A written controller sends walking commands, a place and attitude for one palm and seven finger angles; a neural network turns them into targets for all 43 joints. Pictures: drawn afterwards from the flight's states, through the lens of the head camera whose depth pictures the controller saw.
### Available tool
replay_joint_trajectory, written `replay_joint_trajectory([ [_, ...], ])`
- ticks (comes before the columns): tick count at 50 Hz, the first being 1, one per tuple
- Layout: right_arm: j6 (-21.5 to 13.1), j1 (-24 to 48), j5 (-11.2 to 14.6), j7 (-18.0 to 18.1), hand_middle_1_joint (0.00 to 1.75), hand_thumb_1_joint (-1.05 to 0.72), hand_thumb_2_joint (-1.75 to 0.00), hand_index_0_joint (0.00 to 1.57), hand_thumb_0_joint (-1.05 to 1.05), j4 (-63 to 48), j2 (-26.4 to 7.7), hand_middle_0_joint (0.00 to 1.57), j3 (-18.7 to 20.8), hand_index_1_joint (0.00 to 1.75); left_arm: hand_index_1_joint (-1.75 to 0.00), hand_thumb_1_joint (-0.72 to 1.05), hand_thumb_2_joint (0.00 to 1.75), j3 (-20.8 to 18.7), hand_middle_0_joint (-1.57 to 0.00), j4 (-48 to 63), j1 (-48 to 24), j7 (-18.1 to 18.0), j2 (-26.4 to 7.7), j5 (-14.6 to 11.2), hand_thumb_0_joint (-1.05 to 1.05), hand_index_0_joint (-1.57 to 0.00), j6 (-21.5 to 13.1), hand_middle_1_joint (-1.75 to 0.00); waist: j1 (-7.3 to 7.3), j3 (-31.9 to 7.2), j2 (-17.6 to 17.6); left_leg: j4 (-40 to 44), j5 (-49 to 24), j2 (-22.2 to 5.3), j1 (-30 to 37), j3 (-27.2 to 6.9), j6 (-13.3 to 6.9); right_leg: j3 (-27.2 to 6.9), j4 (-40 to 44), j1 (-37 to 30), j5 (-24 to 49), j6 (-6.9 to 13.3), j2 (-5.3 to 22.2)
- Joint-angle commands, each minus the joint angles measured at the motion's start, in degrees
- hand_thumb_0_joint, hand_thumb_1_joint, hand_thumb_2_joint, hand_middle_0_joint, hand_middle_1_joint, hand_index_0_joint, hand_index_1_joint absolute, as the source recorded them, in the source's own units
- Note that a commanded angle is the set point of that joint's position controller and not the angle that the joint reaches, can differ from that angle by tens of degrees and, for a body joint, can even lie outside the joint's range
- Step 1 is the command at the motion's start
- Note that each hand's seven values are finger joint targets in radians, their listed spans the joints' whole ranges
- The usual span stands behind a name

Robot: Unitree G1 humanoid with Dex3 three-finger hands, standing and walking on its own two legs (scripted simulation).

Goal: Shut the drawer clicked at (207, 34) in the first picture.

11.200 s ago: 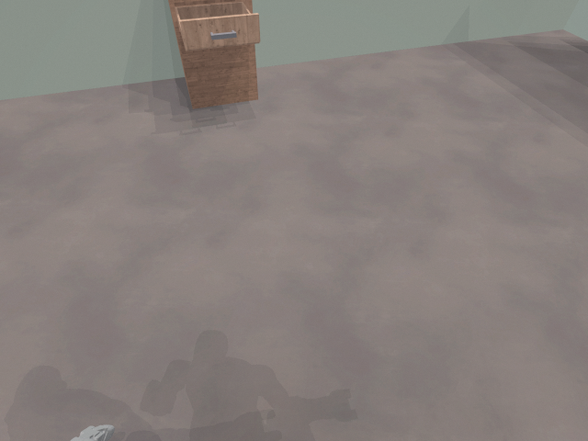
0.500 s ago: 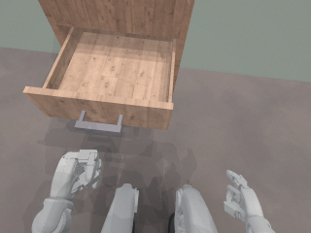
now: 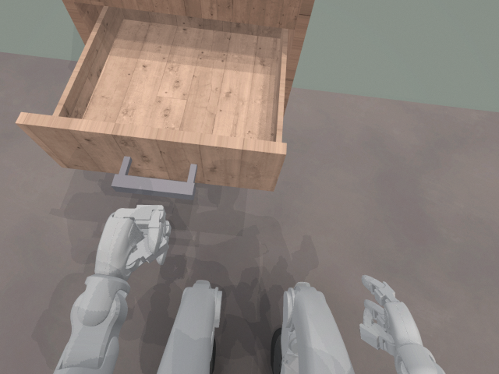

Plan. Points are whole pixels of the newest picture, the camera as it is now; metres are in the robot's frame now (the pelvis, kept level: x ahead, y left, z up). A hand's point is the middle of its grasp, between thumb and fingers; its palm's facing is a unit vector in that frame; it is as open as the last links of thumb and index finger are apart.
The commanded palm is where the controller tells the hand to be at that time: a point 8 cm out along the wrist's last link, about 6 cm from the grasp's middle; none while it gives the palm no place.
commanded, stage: bring the fist close to the handle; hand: left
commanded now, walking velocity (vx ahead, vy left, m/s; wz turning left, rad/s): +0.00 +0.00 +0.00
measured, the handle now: (157, 176) +0.41 +0.17 +0.00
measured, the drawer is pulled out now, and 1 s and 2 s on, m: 0.26 0.26 0.12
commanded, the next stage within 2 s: push the drawer shut in 0.44 s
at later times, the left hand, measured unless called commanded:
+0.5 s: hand (167, 239) +0.31 +0.14 +0.00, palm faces -0.10 -0.99 -0.03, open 3.2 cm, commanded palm +0.30 +0.19 +0.00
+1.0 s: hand (170, 222) +0.34 +0.14 -0.01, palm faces -0.10 -0.99 -0.05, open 2.9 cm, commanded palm +0.35 +0.18 +0.00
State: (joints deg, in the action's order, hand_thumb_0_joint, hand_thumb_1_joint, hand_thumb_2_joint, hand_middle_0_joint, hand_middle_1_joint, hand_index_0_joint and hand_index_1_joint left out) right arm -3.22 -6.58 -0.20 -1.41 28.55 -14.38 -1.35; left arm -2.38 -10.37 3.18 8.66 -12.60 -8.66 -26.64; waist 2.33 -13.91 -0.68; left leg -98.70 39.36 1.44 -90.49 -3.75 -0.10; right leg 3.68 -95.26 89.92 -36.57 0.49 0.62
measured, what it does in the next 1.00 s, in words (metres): stands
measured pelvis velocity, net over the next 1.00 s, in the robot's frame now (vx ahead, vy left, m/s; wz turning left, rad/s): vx -0.01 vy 0.00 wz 0.00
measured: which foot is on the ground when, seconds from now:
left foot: down 0.00-1.00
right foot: down 0.00-1.00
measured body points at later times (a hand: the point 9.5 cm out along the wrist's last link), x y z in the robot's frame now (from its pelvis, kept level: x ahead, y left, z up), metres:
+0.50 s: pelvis +0.00 +0.00 +0.00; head +0.15 +0.02 +0.42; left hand +0.31 +0.20 +0.00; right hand +0.20 -0.24 -0.11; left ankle +0.04 +0.11 -0.51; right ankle +0.06 -0.12 -0.51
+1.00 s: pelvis -0.01 +0.00 -0.01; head +0.15 +0.02 +0.41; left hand +0.34 +0.20 +0.00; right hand +0.18 -0.24 -0.12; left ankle +0.04 +0.11 -0.52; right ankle +0.06 -0.12 -0.51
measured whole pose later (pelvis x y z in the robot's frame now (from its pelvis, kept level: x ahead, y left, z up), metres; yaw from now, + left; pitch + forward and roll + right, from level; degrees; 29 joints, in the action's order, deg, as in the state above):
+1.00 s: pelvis -0.01 +0.00 -0.01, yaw +0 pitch +32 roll -4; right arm -0.2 -7.1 -0.2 -0.5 30.3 -15.0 -1.8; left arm -3.0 -18.5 -7.9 7.2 -13.9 -7.5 -26.7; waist 2.6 -12.8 -0.7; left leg -99.7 38.4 1.7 -92.8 -4.2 0.2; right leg 4.1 -96.3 92.0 -35.8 0.7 0.9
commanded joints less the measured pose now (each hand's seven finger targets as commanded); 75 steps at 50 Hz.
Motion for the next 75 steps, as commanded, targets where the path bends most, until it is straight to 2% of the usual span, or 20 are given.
replay_joint_trajectory([
  [1, -1.65, -0.57, -0.07, 0.71, 0.30, -0.90, -0.90, 0.20, 0.00, -6.85, -8.87, 0.20, 3.62, 0.30, -1.60, 0.90, 0.90, -2.21, -1.40, 9.70, -8.34, -0.77, -4.12, -0.42, 0.00, -1.40, -3.86, -1.60, 0.63, -24.37, -2.54, 12.60, -14.13, -0.05, 17.12, -0.51, -1.12, -0.88, 11.12, -14.15, 9.34, 2.15, -0.98],
  [2, -1.42, -0.45, -0.05, 0.68, 0.30, -0.90, -0.90, 0.20, 0.00, -6.75, -8.80, 0.20, 3.62, 0.30, -1.60, 0.90, 0.90, -2.15, -1.40, 8.58, -9.25, -0.81, -4.02, -0.35, 0.00, -1.40, -3.78, -1.60, 0.74, -23.68, -2.59, 12.25, -13.20, -0.01, 16.26, -0.23, -1.13, -1.15, 11.22, -13.80, 8.74, 2.10, -0.96],
  [3, -1.25, -0.65, -0.05, 0.70, 0.30, -0.90, -0.90, 0.20, 0.00, -6.81, -8.95, 0.20, 3.66, 0.30, -1.60, 0.90, 0.90, -3.26, -1.40, 10.29, -10.02, -0.97, -5.13, -0.54, 0.00, -1.40, -4.11, -1.60, 0.31, -25.60, -2.82, 12.28, -14.04, -0.05, 16.97, -0.42, -1.05, -1.05, 10.74, -14.53, 9.32, 2.13, -0.93],
  [4, -1.10, -0.48, -0.06, 0.62, 0.30, -0.90, -0.90, 0.20, 0.00, -7.28, -8.92, 0.20, 3.70, 0.30, -1.60, 0.90, 0.90, -3.32, -1.40, 11.91, -9.10, -1.02, -5.31, -0.47, 0.00, -1.40, -4.29, -1.60, -0.65, -27.25, -4.47, 12.70, -14.95, -0.06, 18.51, -0.36, -0.84, -1.22, 10.68, -14.96, 9.76, 2.29, -0.91],
  [7, -0.36, -0.67, 0.12, 0.26, 0.30, -0.90, -0.90, 0.20, 0.00, -7.80, -8.77, 0.20, 3.69, 0.30, -1.60, 0.90, 0.90, -3.13, -1.40, 13.50, -5.76, -0.95, -5.06, -0.92, 0.00, -1.40, -3.55, -1.60, -0.94, -28.25, -4.55, 13.35, -17.13, -0.19, 19.96, -0.53, -0.76, -1.09, 10.84, -16.34, 11.40, 2.28, -0.95],
  [10, 0.14, -0.68, 0.31, 0.20, 0.30, -0.90, -0.90, 0.20, 0.00, -7.98, -8.61, 0.20, 3.65, 0.30, -1.60, 0.90, 0.90, -1.76, -1.40, 13.37, -4.69, -0.87, -3.83, -0.90, 0.00, -1.40, -2.48, -1.60, 0.16, -27.01, -2.76, 12.89, -16.84, -0.36, 18.91, -0.70, -1.11, -1.02, 11.06, -16.05, 11.54, 2.05, -1.13],
  [12, 0.41, -0.54, 0.38, 0.17, 0.30, -0.90, -0.90, 0.20, 0.00, -8.02, -8.65, 0.20, 3.59, 0.30, -1.60, 0.90, 0.90, -1.50, -1.40, 13.37, -4.45, -0.97, -3.84, -0.68, 0.00, -1.40, -2.16, -1.60, 0.10, -25.30, -3.31, 13.38, -15.03, -0.30, 18.01, -0.64, -0.98, -0.94, 11.30, -15.63, 10.20, 2.08, -1.03],
  [13, 0.56, -0.64, 0.51, 0.23, 0.30, -0.90, -0.90, 0.20, 0.00, -7.79, -8.50, 0.20, 3.52, 0.30, -1.60, 0.90, 0.90, -0.83, -1.40, 11.75, -4.87, -0.97, -3.10, -0.61, 0.00, -1.40, -1.79, -1.60, 0.99, -23.89, -1.14, 13.11, -13.68, -0.24, 16.73, -0.63, -1.26, -1.01, 11.85, -15.60, 9.41, 1.90, -1.15],
  [15, 0.35, -0.77, 0.37, 0.69, 0.30, -0.90, -0.90, 0.20, 0.00, -7.49, -8.63, 0.20, 3.54, 0.30, -1.60, 0.90, 0.90, -2.69, -1.40, 12.45, -7.40, -1.40, -5.15, -0.48, 0.00, -1.40, -2.52, -1.60, 0.82, -23.95, -1.45, 12.52, -13.00, -0.18, 15.80, -0.58, -1.33, -1.15, 11.53, -15.35, 8.82, 1.93, -1.24],
  [21, -0.12, -0.58, 0.07, 0.79, 0.30, -0.90, -0.90, 0.20, 0.00, -6.86, -8.38, 0.20, 3.50, 0.30, -1.60, 0.90, 0.90, -1.40, -1.40, 11.93, -8.66, -1.45, -4.03, -0.30, 0.00, -1.40, -4.11, -1.60, 0.98, -24.83, -2.88, 12.23, -13.87, -0.07, 16.89, -0.11, -1.23, -1.43, 11.78, -15.18, 9.51, 1.97, -1.05],
  [23, -0.07, -0.75, 0.14, 0.74, 0.30, -0.90, -0.90, 0.20, 0.00, -6.99, -8.46, 0.20, 3.55, 0.30, -1.60, 0.90, 0.90, -2.27, -1.40, 11.28, -7.28, -1.30, -4.74, -0.32, 0.00, -1.40, -4.13, -1.60, 0.28, -24.88, -2.74, 12.56, -14.17, -0.08, 16.92, -0.21, -1.06, -1.32, 11.63, -15.69, 9.55, 2.12, -1.10],
  [27, 0.34, -0.57, 0.29, 0.56, 0.30, -0.90, -0.90, 0.20, 0.00, -7.48, -8.42, 0.20, 3.62, 0.30, -1.60, 0.90, 0.90, -1.30, -1.40, 11.17, -6.31, -1.01, -3.74, -0.45, 0.00, -1.40, -3.44, -1.60, 0.36, -25.20, -2.55, 12.73, -15.18, -0.13, 17.50, -0.13, -1.14, -1.34, 11.73, -16.21, 10.56, 2.05, -1.07],
  [30, 0.47, -1.00, 0.19, 0.88, 0.30, -0.90, -0.90, 0.20, 0.00, -6.96, -8.46, 0.20, 3.51, 0.30, -1.60, 0.90, 0.90, -3.18, -1.40, 10.56, -9.49, -1.45, -5.69, -0.38, 0.00, -1.40, -3.34, -1.60, 0.89, -24.42, -1.89, 11.98, -14.23, -0.12, 15.53, 0.10, -1.38, -1.66, 11.91, -16.47, 10.11, 1.88, -1.22],
  [41, 0.95, -2.04, 0.08, 1.26, 0.30, -0.90, -0.90, 0.20, 0.00, -5.92, -9.19, 0.20, 3.41, 0.30, -1.60, 0.90, 0.90, -2.49, -1.40, 6.22, -19.47, -1.38, -5.04, 0.09, 0.00, -1.40, -2.66, -1.60, 1.89, -26.47, -3.63, 12.02, -14.88, -0.31, 17.82, -0.08, -1.20, -1.39, 11.92, -15.28, 10.80, 1.91, -1.10],
  [51, 0.60, -3.06, -0.07, 2.43, 0.30, -0.90, -0.90, 0.20, 0.00, -3.44, -9.93, 0.20, 3.05, 0.30, -1.60, 0.90, 0.90, -2.44, -1.40, 2.10, -35.35, -2.86, -6.62, 1.11, 0.00, -1.40, -3.59, -1.60, 4.76, -25.27, -3.44, 11.92, -8.15, -0.03, 16.04, -0.70, -1.45, -1.40, 12.39, -12.11, 6.23, 1.62, -0.74],
  [61, 0.77, -4.66, -0.12, 2.84, 0.30, -0.90, -0.90, 0.20, 0.00, -2.11, -10.68, 0.20, 2.74, 0.30, -1.60, 0.90, 0.90, -3.01, -1.40, -4.00, -46.19, -3.48, -7.69, 1.39, 0.00, -1.40, -2.31, -1.60, 5.62, -27.28, -7.03, 13.94, -5.48, 0.02, 18.79, -1.69, -1.01, -0.67, 12.31, -10.13, 5.13, 1.79, -0.47],
  [64, 0.99, -5.20, -0.23, 2.67, 0.30, -0.90, -0.90, 0.20, 0.00, -1.66, -10.63, 0.20, 2.84, 0.30, -1.60, 0.90, 0.90, -2.32, -1.40, -5.97, -48.78, -4.00, -6.52, 1.66, 0.00, -1.40, -2.16, -1.60, 6.22, -27.70, -7.10, 14.31, -5.56, -0.12, 19.70, -2.03, -0.96, -0.62, 12.48, -9.52, 5.36, 1.68, -0.49],
  [67, 1.20, -5.81, -0.31, 2.61, 0.30, -0.90, -0.90, 0.20, 0.00, -1.04, -10.61, 0.20, 2.61, 0.30, -1.60, 0.90, 0.90, -3.45, -1.40, -9.94, -52.23, -4.53, -7.50, 2.01, 0.00, -1.40, -2.33, -1.60, 6.81, -25.58, -6.51, 14.83, -3.75, -0.04, 18.13, -1.97, -0.95, -0.60, 12.88, -9.49, 4.36, 1.64, -0.51],
  [72, 1.29, -7.04, -0.67, 2.54, 0.30, -0.90, -0.90, 0.20, 0.00, 0.04, -10.70, 0.20, 2.57, 0.30, -1.60, 0.90, 0.90, -4.59, -1.40, -14.98, -58.81, -5.23, -8.40, 2.70, 0.00, -1.40, -3.87, -1.60, 7.86, -25.81, -6.88, 14.64, -3.38, -0.01, 17.46, -1.86, -1.05, -0.77, 12.79, -8.86, 4.12, 1.57, -0.61],
  [75, 1.55, -7.97, -0.96, 2.36, 0.30, -0.90, -0.90, 0.20, 0.00, 0.18, -10.84, 0.20, 2.54, 0.30, -1.60, 0.90, 0.90, -6.62, -1.40, -17.50, -60.21, -5.35, -10.37, 3.25, 0.00, -1.40, -4.86, -1.60, 7.42, -27.08, -7.71, 14.58, -5.38, -0.07, 17.59, -1.74, -0.91, -0.80, 12.26, -9.35, 4.97, 1.78, -0.76],
])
